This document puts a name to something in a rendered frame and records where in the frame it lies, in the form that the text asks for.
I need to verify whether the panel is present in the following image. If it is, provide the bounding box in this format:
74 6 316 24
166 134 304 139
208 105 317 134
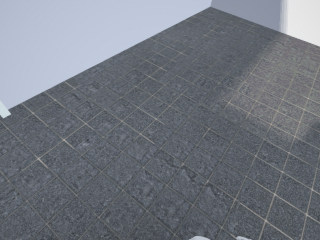
0 101 11 118

